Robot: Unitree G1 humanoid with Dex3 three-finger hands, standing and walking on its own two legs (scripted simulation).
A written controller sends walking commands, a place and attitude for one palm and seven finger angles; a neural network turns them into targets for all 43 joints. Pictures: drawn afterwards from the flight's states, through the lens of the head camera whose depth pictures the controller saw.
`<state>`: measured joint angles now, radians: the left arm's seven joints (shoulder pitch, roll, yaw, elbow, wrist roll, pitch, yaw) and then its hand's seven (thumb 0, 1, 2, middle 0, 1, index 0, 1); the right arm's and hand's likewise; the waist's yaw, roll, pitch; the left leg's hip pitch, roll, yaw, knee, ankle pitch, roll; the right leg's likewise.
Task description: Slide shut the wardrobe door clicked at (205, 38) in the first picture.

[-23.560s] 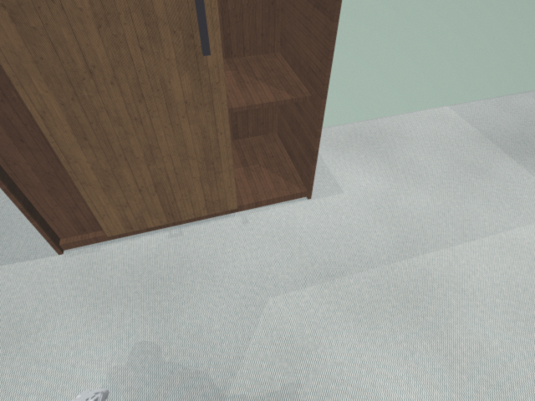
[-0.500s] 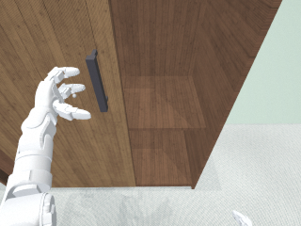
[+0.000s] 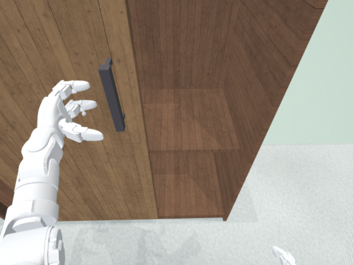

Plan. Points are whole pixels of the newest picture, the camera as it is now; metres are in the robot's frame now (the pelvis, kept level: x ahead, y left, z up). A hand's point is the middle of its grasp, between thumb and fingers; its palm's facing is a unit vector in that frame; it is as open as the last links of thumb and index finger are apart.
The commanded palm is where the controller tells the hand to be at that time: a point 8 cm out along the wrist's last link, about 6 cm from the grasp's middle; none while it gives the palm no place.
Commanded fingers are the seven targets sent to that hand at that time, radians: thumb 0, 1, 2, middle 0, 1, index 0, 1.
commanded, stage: move the hooked fingers beside the handle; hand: left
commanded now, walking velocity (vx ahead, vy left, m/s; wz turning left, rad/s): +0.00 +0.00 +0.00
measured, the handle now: (115, 96) +0.47 +0.17 +0.15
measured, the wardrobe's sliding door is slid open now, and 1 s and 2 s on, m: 0.37 0.37 0.37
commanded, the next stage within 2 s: feel for the door with the fingertips in 0.30 s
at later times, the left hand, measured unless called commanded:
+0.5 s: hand (87, 113) +0.40 +0.22 +0.16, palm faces +0.09 -1.00 +0.01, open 14.0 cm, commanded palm +0.37 +0.26 +0.15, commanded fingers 0.00 -0.50 0.30 -0.30 -1.20 -0.30 -1.20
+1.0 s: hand (100, 109) +0.41 +0.19 +0.16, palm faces +0.09 -1.00 +0.01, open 14.0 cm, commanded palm +0.38 +0.24 +0.15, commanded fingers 0.00 -0.50 0.30 -0.30 -1.20 -0.30 -1.20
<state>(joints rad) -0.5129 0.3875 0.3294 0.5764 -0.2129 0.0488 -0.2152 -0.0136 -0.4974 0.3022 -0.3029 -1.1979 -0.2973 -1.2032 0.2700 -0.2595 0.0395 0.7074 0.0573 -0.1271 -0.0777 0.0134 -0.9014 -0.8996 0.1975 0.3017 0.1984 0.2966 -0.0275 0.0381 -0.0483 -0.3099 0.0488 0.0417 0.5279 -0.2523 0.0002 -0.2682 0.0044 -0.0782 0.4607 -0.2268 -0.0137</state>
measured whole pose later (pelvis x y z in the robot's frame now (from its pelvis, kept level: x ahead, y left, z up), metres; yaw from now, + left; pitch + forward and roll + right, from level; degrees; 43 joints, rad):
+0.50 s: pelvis +0.00 +0.00 +0.00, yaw +1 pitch +2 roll -1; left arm -0.54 0.37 0.29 0.58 -0.21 0.06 -0.20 -0.01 -0.50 0.30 -0.30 -1.20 -0.30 -1.20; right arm 0.24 -0.25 0.05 0.71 0.06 -0.13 -0.08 0.01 -0.90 -0.90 0.20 0.30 0.20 0.30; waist -0.02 0.03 -0.04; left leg -0.31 0.04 0.03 0.53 -0.25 0.00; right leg -0.27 0.00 -0.09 0.46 -0.23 -0.01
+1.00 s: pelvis +0.01 +0.00 +0.00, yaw +0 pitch +2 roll -1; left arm -0.53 0.32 0.28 0.55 -0.19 0.08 -0.13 -0.01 -0.50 0.30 -0.30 -1.20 -0.30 -1.20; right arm 0.26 -0.24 0.03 0.72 0.05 -0.10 -0.07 0.01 -0.90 -0.90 0.20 0.30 0.20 0.30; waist -0.03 0.04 -0.05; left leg -0.28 0.05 0.05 0.50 -0.25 0.00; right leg -0.24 0.01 -0.07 0.44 -0.23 -0.02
